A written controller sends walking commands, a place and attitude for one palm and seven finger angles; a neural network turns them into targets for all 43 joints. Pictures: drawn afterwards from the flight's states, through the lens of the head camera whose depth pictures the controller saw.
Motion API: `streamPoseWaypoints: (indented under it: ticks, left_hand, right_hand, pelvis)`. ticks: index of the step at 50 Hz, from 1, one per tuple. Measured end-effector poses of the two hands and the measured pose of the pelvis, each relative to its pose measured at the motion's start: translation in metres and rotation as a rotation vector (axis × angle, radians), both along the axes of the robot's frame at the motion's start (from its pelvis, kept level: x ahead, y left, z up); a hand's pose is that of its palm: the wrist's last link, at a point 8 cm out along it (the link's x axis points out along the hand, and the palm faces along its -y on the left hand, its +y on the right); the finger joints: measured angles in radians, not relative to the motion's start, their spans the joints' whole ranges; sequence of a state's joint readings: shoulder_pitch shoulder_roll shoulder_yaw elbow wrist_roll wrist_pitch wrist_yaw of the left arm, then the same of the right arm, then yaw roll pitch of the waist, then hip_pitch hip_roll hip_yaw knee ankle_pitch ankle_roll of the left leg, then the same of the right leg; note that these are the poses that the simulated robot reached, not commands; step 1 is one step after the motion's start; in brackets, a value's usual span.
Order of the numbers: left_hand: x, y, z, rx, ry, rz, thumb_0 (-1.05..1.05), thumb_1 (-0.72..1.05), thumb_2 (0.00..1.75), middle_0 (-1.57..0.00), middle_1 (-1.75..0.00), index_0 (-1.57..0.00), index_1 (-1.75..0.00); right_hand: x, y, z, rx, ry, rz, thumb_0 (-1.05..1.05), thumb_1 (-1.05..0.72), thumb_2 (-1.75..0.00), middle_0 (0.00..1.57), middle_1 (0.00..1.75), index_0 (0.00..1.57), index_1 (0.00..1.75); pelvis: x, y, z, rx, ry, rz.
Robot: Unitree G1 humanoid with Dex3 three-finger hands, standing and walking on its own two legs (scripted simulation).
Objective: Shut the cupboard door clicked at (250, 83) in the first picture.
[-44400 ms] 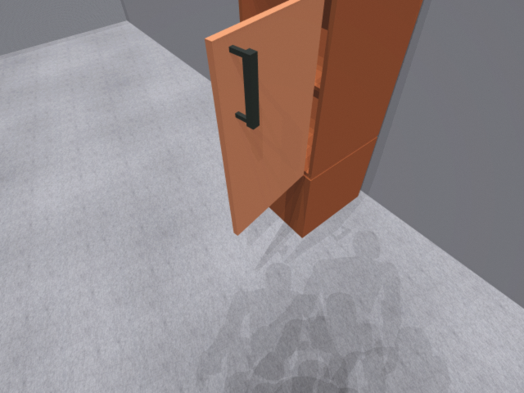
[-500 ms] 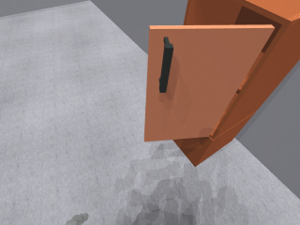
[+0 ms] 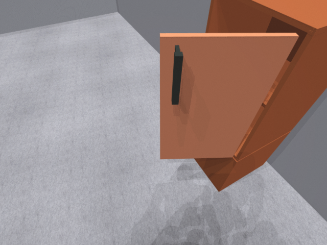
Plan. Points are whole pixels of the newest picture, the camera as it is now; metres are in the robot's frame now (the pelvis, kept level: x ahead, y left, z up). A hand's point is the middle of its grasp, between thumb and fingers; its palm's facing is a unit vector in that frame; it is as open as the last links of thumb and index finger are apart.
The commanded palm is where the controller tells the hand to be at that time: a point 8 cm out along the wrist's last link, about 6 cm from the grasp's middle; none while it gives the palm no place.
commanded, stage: shuffle to correct the standing spot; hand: left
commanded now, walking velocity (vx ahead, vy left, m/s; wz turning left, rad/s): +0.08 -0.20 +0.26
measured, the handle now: (176, 76) +0.51 +0.01 +0.14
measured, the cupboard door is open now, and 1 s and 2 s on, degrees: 63 63 63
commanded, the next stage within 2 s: come to a stop and stand still in 1.24 s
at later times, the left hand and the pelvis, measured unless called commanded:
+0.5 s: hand out of the picture +0.00 +0.16 -0.19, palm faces +0.16 -0.97 -0.20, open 7.4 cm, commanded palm none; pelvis +0.03 -0.02 -0.02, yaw +6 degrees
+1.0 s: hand out of the picture +0.09 +0.07 -0.18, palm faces +0.16 -0.96 -0.21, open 7.3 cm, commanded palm none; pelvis +0.07 -0.12 -0.01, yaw +7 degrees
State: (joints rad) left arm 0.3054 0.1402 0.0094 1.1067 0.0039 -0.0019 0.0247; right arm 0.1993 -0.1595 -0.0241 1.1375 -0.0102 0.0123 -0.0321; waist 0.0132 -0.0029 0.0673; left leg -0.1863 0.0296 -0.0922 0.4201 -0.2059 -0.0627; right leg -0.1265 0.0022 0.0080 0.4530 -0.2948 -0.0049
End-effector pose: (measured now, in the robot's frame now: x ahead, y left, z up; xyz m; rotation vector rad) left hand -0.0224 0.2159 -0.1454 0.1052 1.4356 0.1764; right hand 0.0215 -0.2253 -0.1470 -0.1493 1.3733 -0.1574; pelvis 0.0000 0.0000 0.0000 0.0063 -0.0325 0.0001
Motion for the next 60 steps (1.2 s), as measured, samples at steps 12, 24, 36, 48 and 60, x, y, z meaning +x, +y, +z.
streamPoseWaypoints:
  ticks: [12, 24, 36, 48, 60]
  left_hand:
    - [-0.007, 0.001, -0.011, -0.021, 0.017, 0.049, 0.01, 0.91, 0.9, -0.2, -0.3, -0.2, -0.3]
    - [0.006, -0.006, -0.013, 0.025, 0.01, 0.098, 0.01, 0.91, 0.9, -0.2, -0.3, -0.2, -0.3]
    - [0.075, -0.039, -0.005, 0.013, -0.082, 0.076, 0.01, 0.92, 0.9, -0.2, -0.3, -0.2, -0.3]
    - [0.095, -0.085, 0.0, 0.072, -0.122, 0.087, 0.01, 0.91, 0.9, -0.2, -0.3, -0.2, -0.3]
    - [0.106, -0.141, -0.012, -0.022, -0.073, 0.082, 0.01, 0.91, 0.9, -0.2, -0.3, -0.2, -0.3]
  right_hand:
    - [-0.016, 0.004, -0.001, -0.009, 0.06, 0.015, 0.01, -0.91, -0.9, 0.2, 0.3, 0.2, 0.3]
    - [-0.002, -0.022, -0.008, -0.038, 0.116, 0.038, 0.01, -0.9, -0.9, 0.2, 0.3, 0.2, 0.3]
    - [0.053, -0.063, -0.003, -0.044, 0.008, 0.071, 0.01, -0.9, -0.89, 0.2, 0.3, 0.2, 0.3]
    - [0.137, -0.136, -0.001, -0.089, -0.085, 0.13, 0.01, -0.91, -0.9, 0.2, 0.3, 0.2, 0.3]
    - [0.137, -0.162, 0.017, -0.087, -0.097, 0.142, 0.01, -0.9, -0.9, 0.2, 0.3, 0.2, 0.3]
  pelvis:
    - [0.003, -0.003, -0.006, -0.006, 0.019, 0.048]
    - [0.025, -0.024, -0.015, -0.018, 0.041, 0.105]
    - [0.044, -0.06, -0.009, -0.001, 0.036, 0.098]
    - [0.064, -0.116, -0.011, -0.014, 0.039, 0.131]
    - [0.076, -0.159, -0.004, -0.021, 0.034, 0.11]
